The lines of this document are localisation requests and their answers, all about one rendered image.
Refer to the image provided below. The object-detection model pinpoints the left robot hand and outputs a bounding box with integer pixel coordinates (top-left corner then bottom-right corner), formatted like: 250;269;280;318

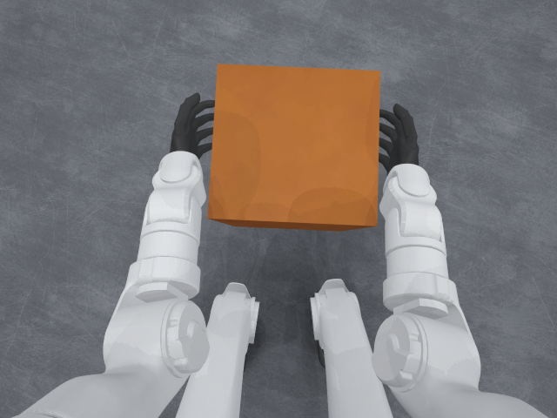
170;93;215;160

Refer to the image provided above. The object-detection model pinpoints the left robot upper arm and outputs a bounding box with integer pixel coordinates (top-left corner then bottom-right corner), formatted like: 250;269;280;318
11;298;210;418

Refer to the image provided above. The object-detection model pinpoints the left robot forearm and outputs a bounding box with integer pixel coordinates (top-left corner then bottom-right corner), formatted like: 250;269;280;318
103;151;206;363

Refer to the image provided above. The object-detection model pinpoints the right robot hand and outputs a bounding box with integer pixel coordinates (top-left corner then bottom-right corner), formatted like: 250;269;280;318
379;104;419;175

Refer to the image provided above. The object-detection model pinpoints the right robot thigh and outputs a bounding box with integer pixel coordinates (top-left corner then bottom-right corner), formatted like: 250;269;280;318
310;287;393;418

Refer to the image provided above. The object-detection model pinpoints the carton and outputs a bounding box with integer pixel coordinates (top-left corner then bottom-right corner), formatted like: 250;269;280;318
207;64;380;232

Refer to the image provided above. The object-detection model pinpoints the right robot forearm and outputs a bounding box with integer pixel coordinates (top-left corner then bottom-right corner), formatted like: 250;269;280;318
379;164;473;339

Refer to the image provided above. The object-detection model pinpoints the right robot foot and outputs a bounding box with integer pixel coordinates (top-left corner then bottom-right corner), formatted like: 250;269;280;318
311;291;325;368

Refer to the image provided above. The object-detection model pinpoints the right robot upper arm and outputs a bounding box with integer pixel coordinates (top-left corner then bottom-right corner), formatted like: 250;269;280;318
371;312;548;418

